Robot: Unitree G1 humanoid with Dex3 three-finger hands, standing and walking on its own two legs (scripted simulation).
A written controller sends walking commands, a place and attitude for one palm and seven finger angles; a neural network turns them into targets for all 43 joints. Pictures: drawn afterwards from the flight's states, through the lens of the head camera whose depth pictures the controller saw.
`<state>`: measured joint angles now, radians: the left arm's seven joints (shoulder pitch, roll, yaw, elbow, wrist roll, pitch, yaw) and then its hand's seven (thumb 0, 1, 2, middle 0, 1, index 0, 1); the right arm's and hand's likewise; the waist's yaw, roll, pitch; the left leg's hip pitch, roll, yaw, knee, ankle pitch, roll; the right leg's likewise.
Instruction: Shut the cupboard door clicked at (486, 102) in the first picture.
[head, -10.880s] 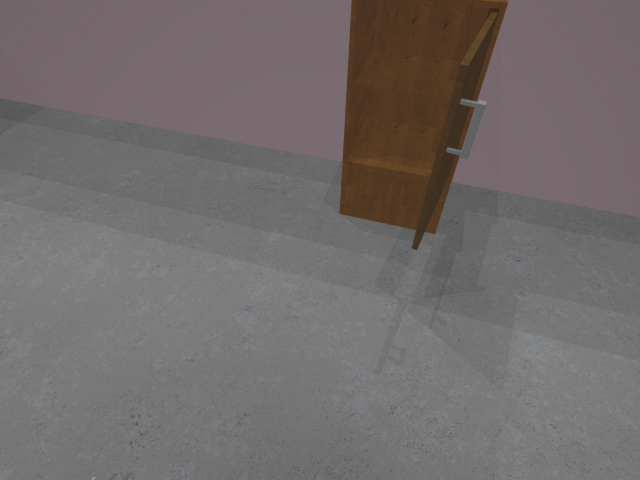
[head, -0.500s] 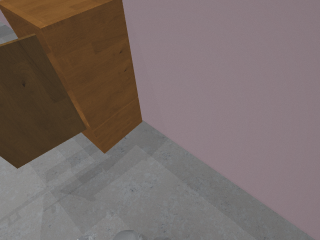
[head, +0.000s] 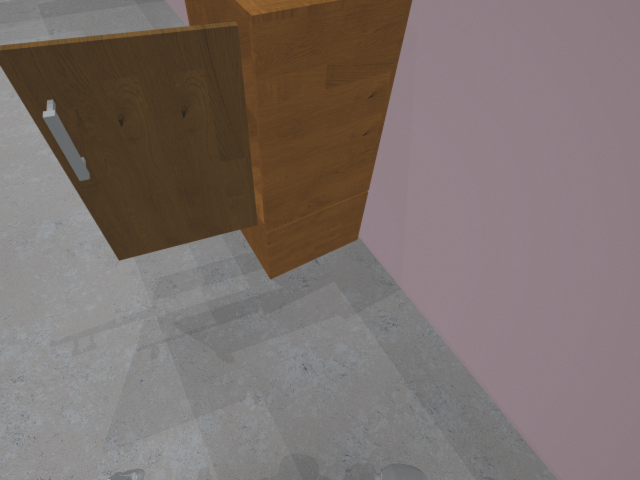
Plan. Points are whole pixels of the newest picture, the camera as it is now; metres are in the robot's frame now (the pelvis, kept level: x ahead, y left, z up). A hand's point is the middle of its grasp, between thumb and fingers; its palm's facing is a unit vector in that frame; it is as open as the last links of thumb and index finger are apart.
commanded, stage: turn to face it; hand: left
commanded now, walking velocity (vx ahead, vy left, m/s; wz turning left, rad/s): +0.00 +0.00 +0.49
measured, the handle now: (68, 141) +0.66 +0.54 -0.04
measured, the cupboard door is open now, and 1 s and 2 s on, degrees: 81 81 81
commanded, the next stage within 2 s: take the last steps up to it in 0.42 s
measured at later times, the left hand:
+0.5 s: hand out of the picture +0.00 +0.13 -0.14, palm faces +0.25 -0.93 -0.28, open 7.4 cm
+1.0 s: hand out of the picture -0.07 +0.18 -0.17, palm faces +0.38 -0.90 -0.20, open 7.4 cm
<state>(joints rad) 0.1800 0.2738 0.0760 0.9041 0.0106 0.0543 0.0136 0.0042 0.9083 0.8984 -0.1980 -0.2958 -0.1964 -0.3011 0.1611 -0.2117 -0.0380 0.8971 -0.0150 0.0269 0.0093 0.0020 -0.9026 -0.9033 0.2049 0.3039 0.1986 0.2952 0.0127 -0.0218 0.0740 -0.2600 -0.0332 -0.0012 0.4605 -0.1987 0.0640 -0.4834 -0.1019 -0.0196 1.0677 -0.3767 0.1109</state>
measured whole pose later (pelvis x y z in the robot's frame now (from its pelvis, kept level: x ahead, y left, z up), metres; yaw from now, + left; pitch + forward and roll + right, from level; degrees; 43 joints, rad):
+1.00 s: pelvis -0.01 -0.01 +0.00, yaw +19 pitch -1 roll +0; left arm 0.29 0.21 0.05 1.05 0.02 0.03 -0.02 0.01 0.91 0.90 -0.20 -0.30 -0.20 -0.30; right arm 0.34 -0.16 -0.02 1.06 -0.01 -0.03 -0.02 0.00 -0.92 -0.90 0.20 0.30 0.20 0.30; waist 0.03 -0.02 0.03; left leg 0.01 -0.03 0.04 0.31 -0.29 0.04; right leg -0.52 -0.12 -0.07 0.94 -0.27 0.05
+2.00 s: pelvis +0.27 +0.08 -0.01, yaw +18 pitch -1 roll +2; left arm 0.20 0.18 0.04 1.04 0.02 0.02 0.03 0.00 0.92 0.90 -0.20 -0.30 -0.20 -0.30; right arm 0.24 -0.13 -0.04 1.09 -0.01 0.02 -0.04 0.00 -0.92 -0.90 0.20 0.30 0.20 0.30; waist 0.00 -0.01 0.08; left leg -0.18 0.03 0.15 0.54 -0.33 0.00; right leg -0.31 -0.06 -0.07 0.59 -0.22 0.00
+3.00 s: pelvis +0.26 +0.11 -0.01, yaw +17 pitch -1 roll +1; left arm 0.29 0.14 -0.01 1.10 0.01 0.00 0.03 0.01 0.92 0.90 -0.20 -0.30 -0.20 -0.30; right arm 0.34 -0.17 0.01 1.09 -0.01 -0.01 -0.03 0.00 -0.91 -0.90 0.20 0.30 0.19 0.29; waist 0.00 0.02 0.03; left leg -0.12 0.00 0.08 0.46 -0.32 0.01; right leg -0.29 -0.05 0.01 0.50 -0.19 0.03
